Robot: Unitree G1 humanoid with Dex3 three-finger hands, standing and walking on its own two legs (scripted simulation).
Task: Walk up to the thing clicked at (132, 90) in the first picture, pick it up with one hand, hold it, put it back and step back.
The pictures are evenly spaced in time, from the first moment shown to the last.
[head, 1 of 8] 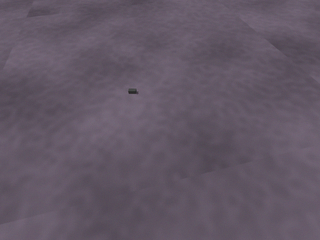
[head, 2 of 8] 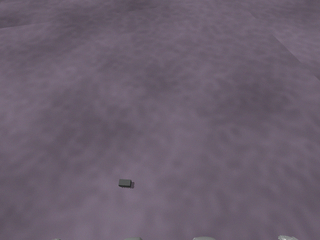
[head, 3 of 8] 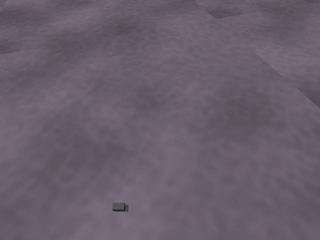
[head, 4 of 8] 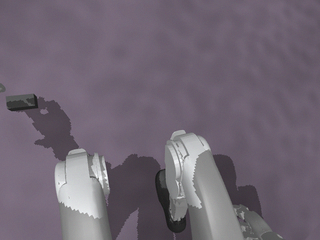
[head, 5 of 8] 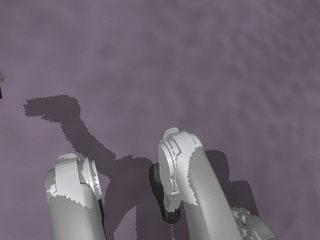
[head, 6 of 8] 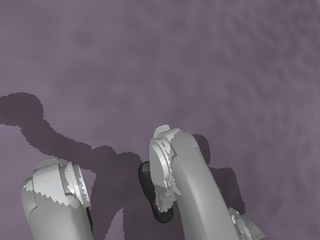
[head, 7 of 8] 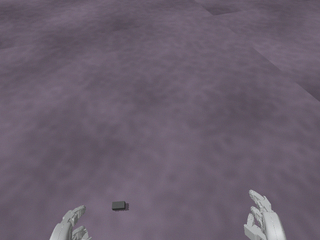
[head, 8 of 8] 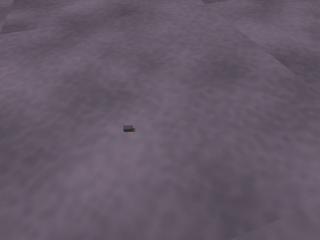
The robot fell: no
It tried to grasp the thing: yes
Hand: left
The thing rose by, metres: 0.69
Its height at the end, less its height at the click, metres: +0.00
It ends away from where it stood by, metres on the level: 0.01
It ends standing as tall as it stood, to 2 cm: yes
